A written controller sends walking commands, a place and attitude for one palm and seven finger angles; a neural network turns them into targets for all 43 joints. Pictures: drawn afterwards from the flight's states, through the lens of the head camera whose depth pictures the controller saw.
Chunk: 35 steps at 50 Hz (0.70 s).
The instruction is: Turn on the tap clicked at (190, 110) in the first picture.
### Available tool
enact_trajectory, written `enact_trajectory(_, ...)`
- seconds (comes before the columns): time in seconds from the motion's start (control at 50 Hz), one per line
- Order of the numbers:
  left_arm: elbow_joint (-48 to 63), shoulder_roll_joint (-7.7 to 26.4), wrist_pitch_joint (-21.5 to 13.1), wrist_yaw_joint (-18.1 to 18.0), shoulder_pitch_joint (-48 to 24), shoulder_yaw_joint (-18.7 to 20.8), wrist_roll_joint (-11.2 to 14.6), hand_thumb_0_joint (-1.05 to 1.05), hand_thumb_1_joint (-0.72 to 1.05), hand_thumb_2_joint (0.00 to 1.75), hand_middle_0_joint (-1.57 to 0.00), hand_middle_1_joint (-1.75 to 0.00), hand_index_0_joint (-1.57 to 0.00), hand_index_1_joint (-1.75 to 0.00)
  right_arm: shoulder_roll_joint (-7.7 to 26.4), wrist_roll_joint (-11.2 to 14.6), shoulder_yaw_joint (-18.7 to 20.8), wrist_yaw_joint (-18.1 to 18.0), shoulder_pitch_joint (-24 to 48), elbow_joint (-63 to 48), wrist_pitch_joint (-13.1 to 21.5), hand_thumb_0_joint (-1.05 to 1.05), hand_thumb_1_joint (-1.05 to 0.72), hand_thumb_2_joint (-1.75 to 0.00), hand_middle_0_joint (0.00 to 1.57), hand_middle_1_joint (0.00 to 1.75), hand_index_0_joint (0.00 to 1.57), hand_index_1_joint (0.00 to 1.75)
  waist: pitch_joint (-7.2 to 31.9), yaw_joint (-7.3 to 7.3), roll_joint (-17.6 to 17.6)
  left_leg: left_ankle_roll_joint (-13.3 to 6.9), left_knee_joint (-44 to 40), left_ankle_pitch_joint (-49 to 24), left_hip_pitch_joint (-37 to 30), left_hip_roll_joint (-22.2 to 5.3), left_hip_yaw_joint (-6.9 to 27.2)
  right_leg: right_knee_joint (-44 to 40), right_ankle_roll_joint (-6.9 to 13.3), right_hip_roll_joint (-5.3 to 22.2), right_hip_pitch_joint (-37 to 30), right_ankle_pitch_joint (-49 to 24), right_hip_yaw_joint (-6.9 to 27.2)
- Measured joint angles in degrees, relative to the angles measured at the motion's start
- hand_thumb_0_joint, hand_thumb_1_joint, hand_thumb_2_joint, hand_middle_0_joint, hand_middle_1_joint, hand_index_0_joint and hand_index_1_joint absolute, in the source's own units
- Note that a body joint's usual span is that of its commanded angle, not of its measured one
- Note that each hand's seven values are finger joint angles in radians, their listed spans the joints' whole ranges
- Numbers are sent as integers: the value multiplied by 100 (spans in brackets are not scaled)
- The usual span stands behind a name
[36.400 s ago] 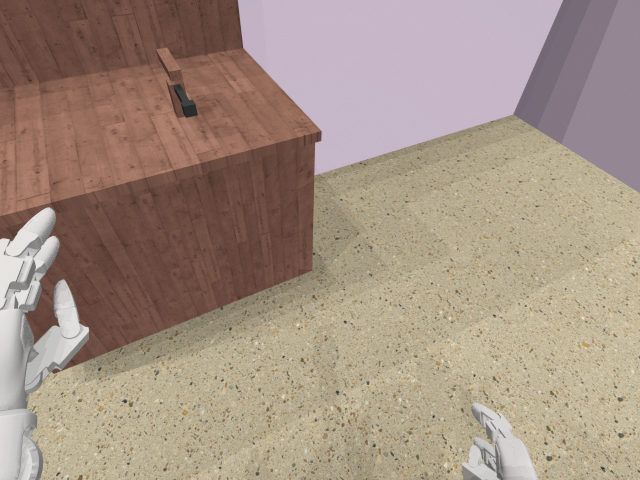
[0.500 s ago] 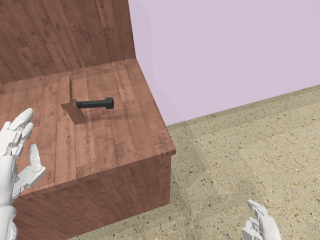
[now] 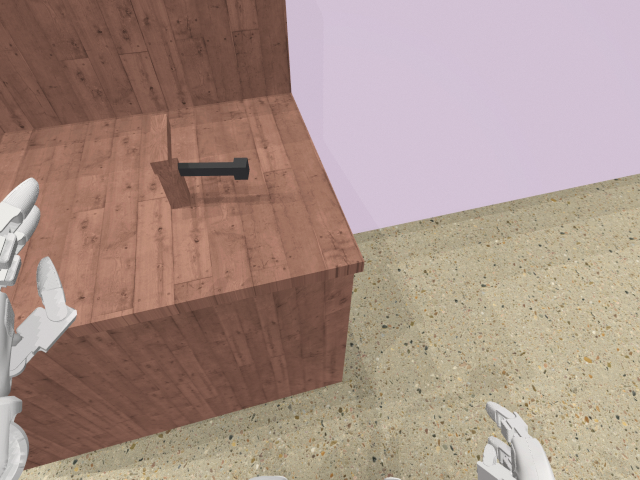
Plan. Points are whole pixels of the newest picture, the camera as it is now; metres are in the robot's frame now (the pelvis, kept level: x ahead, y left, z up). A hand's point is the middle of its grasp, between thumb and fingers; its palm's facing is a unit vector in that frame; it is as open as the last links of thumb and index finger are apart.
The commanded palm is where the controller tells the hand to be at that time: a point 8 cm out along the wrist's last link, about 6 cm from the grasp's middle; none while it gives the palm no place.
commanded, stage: step back with the hand held close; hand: left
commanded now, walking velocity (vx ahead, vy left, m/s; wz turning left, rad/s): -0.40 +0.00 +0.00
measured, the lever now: (241, 168) +0.60 +0.19 +0.02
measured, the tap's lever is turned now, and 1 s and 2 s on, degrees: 76 76 76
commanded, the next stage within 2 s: stop stepping back and stand still in 1.06 s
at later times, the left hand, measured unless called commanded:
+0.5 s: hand (46, 376) +0.16 +0.23 +0.17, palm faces +0.44 -0.79 -0.43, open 7.4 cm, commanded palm +0.11 +0.27 +0.19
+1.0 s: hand (77, 469) +0.10 +0.18 +0.18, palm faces +0.28 -0.84 -0.45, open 7.4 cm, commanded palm +0.04 +0.23 +0.19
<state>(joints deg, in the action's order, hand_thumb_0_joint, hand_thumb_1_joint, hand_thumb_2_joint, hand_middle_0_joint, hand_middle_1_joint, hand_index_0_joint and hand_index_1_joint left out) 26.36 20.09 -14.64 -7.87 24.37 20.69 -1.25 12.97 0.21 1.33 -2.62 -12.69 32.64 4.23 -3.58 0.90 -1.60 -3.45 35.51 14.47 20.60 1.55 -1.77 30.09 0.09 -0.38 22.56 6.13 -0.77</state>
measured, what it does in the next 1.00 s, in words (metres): walks backwards: left foot, then right foot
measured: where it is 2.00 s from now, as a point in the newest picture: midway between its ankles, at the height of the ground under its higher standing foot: outside the picture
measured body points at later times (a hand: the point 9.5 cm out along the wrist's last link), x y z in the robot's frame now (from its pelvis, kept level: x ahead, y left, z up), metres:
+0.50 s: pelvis -0.03 -0.02 +0.00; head +0.00 -0.01 +0.45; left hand +0.14 +0.27 +0.20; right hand +0.15 -0.25 -0.09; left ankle +0.03 +0.09 -0.71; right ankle +0.03 -0.13 -0.73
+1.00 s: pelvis -0.14 -0.03 +0.01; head -0.10 -0.05 +0.46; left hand +0.08 +0.22 +0.20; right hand +0.04 -0.25 -0.08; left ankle -0.09 +0.10 -0.71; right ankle -0.14 -0.12 -0.73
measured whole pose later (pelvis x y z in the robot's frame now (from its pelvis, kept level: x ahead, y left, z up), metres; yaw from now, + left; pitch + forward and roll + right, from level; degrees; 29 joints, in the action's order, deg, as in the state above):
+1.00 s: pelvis -0.14 -0.03 +0.01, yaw -4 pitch +3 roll +0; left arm 28.5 21.1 -8.2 -7.3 23.8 17.8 1.4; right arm 9.6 -0.8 0.2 -1.8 -6.4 35.2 4.3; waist -2.6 1.2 -2.1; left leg 1.6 33.6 16.6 23.4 -4.8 -3.6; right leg 26.7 3.1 -3.8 16.4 13.2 0.8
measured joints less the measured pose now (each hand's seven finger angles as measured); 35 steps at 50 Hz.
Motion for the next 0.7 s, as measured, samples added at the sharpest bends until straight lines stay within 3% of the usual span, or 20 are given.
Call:
enact_trajectory(0.12, 72, 26, -87, -7, 129, 75, 45, 1, 89, 90, -21, -30, -21, -30, 6, -29, 72, 54, -2, 96, 14, 2, -91, -90, 20, 30, 20, 30, 69, -50, 46, 40, 194, 416, 201, -18, -66, 21, 31, -4, 163, -61, 47)
enact_trajectory(0.22, 183, 68, -76, -43, 178, 15, 72, 1, 89, 90, -21, -30, -21, -30, 22, -41, 76, 39, 33, 105, 23, 2, -91, -90, 20, 30, 20, 30, 3, -121, 134, 32, 77, -64, 293, -31, -115, 47, -4, -2, 298, -138, 76)
enact_trajectory(0.32, 134, 204, -92, 3, 46, 114, -114, 1, 89, 90, -21, -30, -21, -30, -27, -26, 145, -15, -141, 94, 109, 2, -91, -90, 20, 30, 20, 30, 39, -303, 40, -16, 354, -113, 516, -138, -25, 835, -137, -235, 188, 643, 343)
enact_trajectory(0.38, 173, 208, -142, 16, 85, 307, -49, 1, 89, 90, -21, -30, -21, -30, -79, -31, 156, -9, -115, 202, 141, 2, -91, -90, 20, 30, 20, 30, 99, -203, -12, 103, 412, -185, 659, -224, 7, 890, -43, -359, 32, 1076, 459)
enact_trajectory(0.44, 267, 109, -141, 24, 242, 355, 104, 1, 89, 90, -21, -30, -21, -30, -137, -41, 162, 5, 91, 312, 142, 2, -91, -90, 20, 30, 20, 30, 6, -72, -44, 219, 345, -188, 674, -315, 10, 733, 33, -452, 46, 830, 481)
enact_trajectory(0.54, 418, -55, 101, 47, 284, -164, 186, 1, 89, 90, -21, -30, -21, -30, -186, -75, 209, 54, 284, 374, 23, 2, -91, -90, 20, 30, 20, 30, 121, 1, 201, 415, 951, 744, 563, -74, 80, 168, 0, -223, -5, 447, 568)
enact_trajectory(0.6, 507, 67, 138, 69, 350, -198, 191, 1, 89, 90, -21, -30, -21, -30, -192, -82, 123, 33, 389, 222, -31, 2, -91, -90, 20, 30, 20, 30, 237, -66, 394, 379, 267, 504, 32, -91, 45, -80, -91, -95, 129, 202, 641)
enact_trajectory(0.62, 552, 138, 133, 66, 369, -158, 201, 1, 89, 90, -21, -30, -21, -30, -150, -81, 99, 12, 415, 122, -30, 2, -91, -90, 20, 30, 20, 30, 266, -104, 351, 334, -215, 167, -208, -182, 91, -52, -125, -125, 231, 170, 606)
enact_trajectory(0.64, 557, 242, 121, 56, 327, -93, 205, 1, 89, 90, -21, -30, -21, -30, -154, -83, 110, -25, 480, 74, -20, 2, -91, -90, 20, 30, 20, 30, 235, -156, 376, 310, -414, 271, -246, -160, 117, 104, -156, -97, 368, 202, 585)
enact_trajectory(0.7, 407, 439, 148, 20, 230, 144, 252, 1, 89, 90, -21, -30, -21, -30, -324, -92, 122, -52, 611, 73, 69, 2, -91, -90, 20, 30, 20, 30, 56, -39, 538, 273, -448, 138, -249, -120, -33, 1268, -145, -166, 640, 1161, 611)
